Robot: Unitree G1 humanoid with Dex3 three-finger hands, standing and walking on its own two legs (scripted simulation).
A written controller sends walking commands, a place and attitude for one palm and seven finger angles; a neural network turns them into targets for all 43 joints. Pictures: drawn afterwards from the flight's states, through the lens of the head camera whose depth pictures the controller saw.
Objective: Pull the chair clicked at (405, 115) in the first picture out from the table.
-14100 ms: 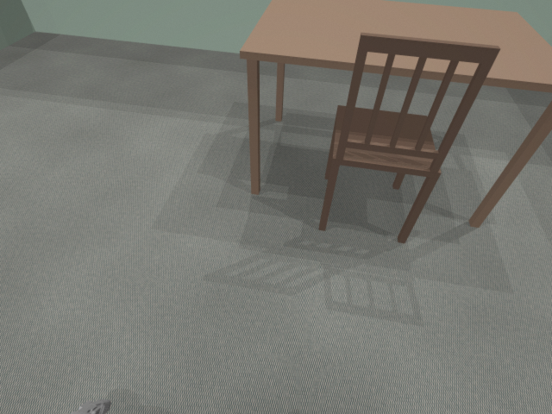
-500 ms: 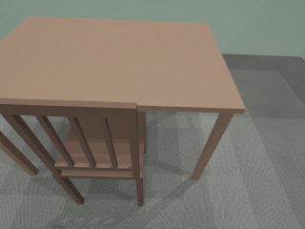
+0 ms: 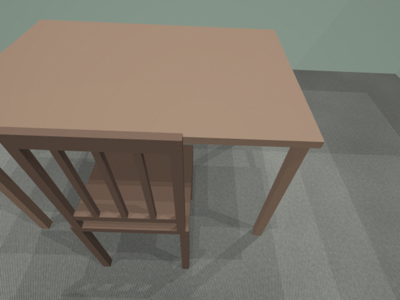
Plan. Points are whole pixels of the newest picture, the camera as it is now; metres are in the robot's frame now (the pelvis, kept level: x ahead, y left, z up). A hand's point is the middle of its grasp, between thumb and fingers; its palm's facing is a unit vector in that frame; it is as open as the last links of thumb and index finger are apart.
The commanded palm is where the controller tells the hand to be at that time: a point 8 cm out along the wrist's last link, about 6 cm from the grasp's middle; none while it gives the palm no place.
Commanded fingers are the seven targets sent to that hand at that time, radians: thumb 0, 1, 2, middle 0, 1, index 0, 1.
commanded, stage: look again from close up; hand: left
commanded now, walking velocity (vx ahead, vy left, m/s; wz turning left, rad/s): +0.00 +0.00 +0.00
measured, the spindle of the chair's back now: (113, 187) +0.40 +0.26 -0.09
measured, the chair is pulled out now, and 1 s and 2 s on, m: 0.00 0.00 0.00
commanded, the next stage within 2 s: raise the hand toward the chair's back in 0.74 s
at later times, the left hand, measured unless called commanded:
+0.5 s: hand out of the picture -0.03 +0.15 -0.18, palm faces +0.03 -0.99 -0.15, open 7.4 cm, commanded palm none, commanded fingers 0.00 0.90 0.90 -0.20 -0.30 -0.20 -0.30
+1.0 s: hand out of the picture +0.10 +0.21 -0.09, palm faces +0.26 -0.93 -0.26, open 7.4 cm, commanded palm +0.09 +0.21 -0.07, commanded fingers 0.00 0.69 0.81 -0.18 -0.27 -0.18 -0.27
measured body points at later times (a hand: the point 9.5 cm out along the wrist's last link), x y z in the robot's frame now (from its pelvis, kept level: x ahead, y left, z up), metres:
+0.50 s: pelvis +0.00 +0.00 +0.00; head +0.01 +0.01 +0.45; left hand -0.03 +0.20 -0.16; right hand -0.02 -0.21 -0.16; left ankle +0.00 +0.11 -0.74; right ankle -0.05 -0.10 -0.74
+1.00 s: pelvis -0.01 +0.00 -0.01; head -0.02 -0.02 +0.44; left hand +0.08 +0.25 -0.07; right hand +0.04 -0.25 -0.15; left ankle +0.01 +0.11 -0.74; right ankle -0.05 -0.10 -0.74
